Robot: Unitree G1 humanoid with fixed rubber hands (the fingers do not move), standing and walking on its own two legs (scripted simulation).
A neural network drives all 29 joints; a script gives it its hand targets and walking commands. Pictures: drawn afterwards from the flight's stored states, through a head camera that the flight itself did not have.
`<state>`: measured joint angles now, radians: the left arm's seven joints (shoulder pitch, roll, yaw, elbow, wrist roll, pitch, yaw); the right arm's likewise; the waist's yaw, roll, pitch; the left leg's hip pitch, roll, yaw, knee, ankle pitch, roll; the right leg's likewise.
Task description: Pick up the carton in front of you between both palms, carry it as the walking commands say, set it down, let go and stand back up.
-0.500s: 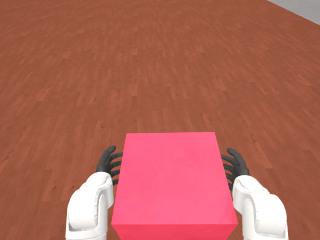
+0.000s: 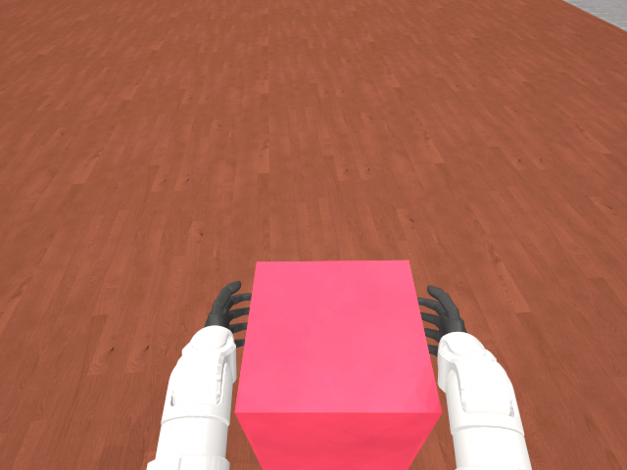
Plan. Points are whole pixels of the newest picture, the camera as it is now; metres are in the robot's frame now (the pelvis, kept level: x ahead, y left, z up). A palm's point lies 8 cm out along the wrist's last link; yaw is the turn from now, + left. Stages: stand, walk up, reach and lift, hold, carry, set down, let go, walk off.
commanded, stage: carry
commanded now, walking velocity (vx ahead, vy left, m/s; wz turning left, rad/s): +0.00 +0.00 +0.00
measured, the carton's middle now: (333, 370) +0.28 +0.00 -0.05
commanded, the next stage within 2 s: hold in 0.30 s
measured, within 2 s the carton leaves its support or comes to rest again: neither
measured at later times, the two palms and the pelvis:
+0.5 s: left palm (215, 344) +0.27 +0.15 +0.04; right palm (455, 346) +0.27 -0.15 +0.04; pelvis -0.01 +0.00 +0.01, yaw +1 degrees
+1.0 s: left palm (245, 363) +0.31 +0.14 -0.09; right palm (436, 369) +0.30 -0.16 -0.09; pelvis -0.09 -0.01 -0.04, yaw +0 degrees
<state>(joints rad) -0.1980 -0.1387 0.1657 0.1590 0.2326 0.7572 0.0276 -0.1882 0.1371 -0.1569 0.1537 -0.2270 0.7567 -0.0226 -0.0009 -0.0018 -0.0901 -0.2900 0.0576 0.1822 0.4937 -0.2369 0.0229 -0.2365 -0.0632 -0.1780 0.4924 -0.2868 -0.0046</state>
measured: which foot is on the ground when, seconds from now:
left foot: down 0.00-1.00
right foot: down 0.00-1.00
